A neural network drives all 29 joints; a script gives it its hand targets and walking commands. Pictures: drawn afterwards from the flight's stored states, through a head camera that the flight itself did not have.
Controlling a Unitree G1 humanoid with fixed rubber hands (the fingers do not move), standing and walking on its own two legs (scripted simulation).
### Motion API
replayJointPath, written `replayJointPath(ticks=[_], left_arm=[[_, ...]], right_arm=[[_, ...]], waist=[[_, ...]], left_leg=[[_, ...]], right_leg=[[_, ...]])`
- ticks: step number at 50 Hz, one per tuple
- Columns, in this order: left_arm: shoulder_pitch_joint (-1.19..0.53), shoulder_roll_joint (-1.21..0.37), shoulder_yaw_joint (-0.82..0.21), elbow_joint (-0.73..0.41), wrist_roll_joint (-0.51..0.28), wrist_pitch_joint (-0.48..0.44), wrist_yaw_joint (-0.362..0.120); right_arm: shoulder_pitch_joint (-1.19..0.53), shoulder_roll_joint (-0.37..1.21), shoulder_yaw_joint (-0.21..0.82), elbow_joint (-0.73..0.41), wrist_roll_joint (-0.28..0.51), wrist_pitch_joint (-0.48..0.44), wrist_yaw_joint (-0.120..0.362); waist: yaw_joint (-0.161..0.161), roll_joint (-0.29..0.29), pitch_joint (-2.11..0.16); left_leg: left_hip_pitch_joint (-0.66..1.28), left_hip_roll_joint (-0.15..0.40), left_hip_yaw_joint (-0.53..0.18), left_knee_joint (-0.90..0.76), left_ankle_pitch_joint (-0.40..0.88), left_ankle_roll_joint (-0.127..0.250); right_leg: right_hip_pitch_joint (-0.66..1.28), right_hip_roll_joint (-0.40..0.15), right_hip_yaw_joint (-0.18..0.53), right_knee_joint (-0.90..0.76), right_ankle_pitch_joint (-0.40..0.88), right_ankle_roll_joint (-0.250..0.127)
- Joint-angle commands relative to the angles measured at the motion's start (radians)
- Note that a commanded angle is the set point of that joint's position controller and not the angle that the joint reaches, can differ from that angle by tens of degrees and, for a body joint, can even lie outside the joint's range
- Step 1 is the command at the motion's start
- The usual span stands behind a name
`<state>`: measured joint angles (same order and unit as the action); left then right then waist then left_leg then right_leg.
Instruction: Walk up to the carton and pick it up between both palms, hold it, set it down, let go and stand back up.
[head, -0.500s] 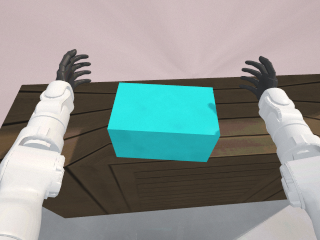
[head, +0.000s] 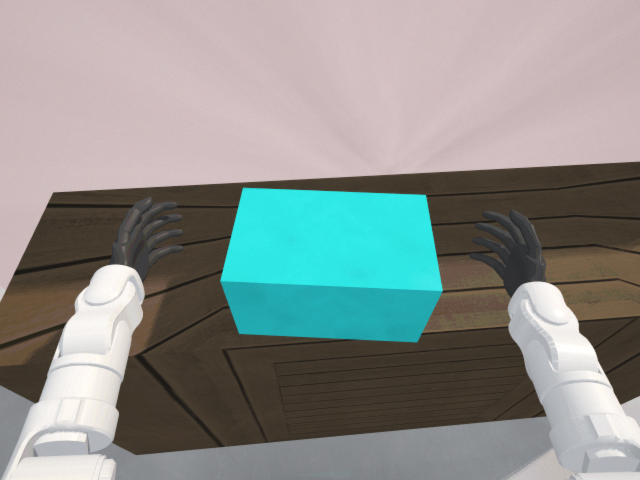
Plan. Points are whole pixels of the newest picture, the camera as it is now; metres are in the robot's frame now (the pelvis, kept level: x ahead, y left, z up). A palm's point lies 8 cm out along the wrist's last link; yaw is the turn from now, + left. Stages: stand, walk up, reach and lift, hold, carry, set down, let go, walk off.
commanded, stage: set down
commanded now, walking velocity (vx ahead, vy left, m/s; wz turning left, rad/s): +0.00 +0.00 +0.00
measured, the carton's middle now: (330, 265) +0.41 +0.01 -0.02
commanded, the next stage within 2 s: let go in 2.00 s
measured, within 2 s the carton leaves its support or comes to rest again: neither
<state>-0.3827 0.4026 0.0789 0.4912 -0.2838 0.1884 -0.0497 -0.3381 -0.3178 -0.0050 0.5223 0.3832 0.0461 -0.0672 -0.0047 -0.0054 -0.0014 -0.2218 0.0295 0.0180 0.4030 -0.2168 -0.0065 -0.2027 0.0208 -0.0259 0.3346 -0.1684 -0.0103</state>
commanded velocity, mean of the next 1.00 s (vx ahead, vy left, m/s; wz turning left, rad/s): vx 0.00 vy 0.00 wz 0.00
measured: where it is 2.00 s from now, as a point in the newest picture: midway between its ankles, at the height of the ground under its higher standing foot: outside the picture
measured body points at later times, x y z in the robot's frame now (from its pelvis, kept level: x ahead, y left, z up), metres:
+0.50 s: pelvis +0.01 +0.00 +0.00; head +0.00 +0.01 +0.45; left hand +0.28 +0.26 +0.04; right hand +0.27 -0.23 +0.03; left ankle -0.01 +0.12 -0.75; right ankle +0.00 -0.11 -0.75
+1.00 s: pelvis +0.00 +0.00 +0.00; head +0.00 +0.01 +0.45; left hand +0.21 +0.26 -0.01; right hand +0.21 -0.22 -0.01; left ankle -0.01 +0.12 -0.75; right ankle +0.00 -0.11 -0.75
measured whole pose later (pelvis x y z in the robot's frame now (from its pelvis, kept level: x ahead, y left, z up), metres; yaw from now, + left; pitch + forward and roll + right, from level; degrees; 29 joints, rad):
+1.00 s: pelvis +0.00 +0.00 +0.00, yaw +0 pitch -4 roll -1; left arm 0.20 0.35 -0.05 0.40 -0.30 -0.22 -0.02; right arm 0.24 -0.20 -0.03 0.34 0.24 -0.16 -0.03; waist 0.03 0.00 0.05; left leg -0.10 0.01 0.01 0.42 -0.25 0.00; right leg -0.09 0.01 -0.01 0.38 -0.21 -0.01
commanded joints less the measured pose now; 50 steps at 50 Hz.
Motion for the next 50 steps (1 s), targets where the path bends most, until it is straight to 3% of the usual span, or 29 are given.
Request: replayJointPath(ticks=[1, 10, 25, 43, 50], left_arm=[[-0.290, 0.178, 0.071, -0.239, 0.003, -0.037, 0.000], [-0.068, 0.104, 0.074, -0.267, 0.037, -0.061, -0.009], [0.205, 0.090, 0.024, -0.344, 0.005, -0.235, 0.008], [0.473, 0.088, -0.049, -0.283, -0.014, -0.467, 0.015], [0.433, 0.084, -0.076, -0.242, -0.011, -0.431, 0.037]], right_arm=[[-0.262, -0.198, -0.069, -0.242, -0.008, -0.039, 0.000], [-0.014, -0.142, -0.065, -0.309, -0.024, -0.038, 0.008], [0.273, -0.080, -0.092, -0.453, -0.082, -0.110, 0.027], [0.510, -0.006, -0.073, -0.402, -0.120, -0.255, 0.037], [0.459, -0.003, -0.065, -0.322, -0.157, -0.249, 0.044]], waist=[[-0.011, 0.038, -0.420], [0.008, 0.032, -0.234], [0.028, 0.031, -0.158], [0.032, 0.049, -0.040], [0.029, 0.056, -0.037]], left_leg=[[0.222, -0.047, 0.005, 0.003, 0.489, -0.033], [0.212, -0.047, -0.005, -0.042, 0.422, -0.038], [0.186, -0.044, -0.019, -0.057, 0.341, -0.037], [0.147, -0.028, -0.043, -0.041, 0.288, -0.043], [0.125, -0.013, -0.029, -0.064, 0.190, -0.035]], right_leg=[[0.168, 0.030, 0.018, -0.011, 0.313, 0.020], [0.161, 0.016, 0.036, -0.058, 0.212, -0.003], [0.131, 0.001, 0.060, -0.062, 0.139, -0.017], [0.093, -0.009, 0.071, -0.050, 0.057, -0.037], [0.093, -0.019, 0.071, -0.038, 0.010, -0.038]])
